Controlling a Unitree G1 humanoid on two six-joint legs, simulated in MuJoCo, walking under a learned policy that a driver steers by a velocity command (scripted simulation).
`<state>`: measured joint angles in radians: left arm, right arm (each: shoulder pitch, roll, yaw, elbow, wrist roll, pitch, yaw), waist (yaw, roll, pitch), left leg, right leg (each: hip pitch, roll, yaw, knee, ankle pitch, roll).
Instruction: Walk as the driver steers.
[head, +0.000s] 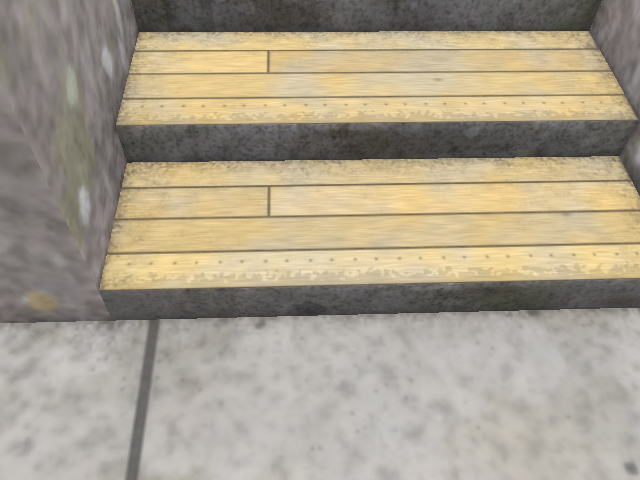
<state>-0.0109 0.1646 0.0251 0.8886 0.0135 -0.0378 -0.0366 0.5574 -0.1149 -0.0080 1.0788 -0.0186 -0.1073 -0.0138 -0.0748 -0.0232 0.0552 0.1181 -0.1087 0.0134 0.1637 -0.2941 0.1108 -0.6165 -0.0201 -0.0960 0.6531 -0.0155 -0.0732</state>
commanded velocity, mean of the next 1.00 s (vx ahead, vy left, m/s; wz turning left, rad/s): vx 0.50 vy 0.00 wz -0.22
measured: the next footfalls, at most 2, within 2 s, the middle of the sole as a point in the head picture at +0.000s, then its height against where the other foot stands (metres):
right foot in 0.10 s outside the picture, level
left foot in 0.62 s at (260, 460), level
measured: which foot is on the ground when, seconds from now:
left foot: down 0.00-0.12, up 0.14-0.60, down 0.62-1.00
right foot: up 0.00-0.08, down 0.10-0.62, up 0.64-1.00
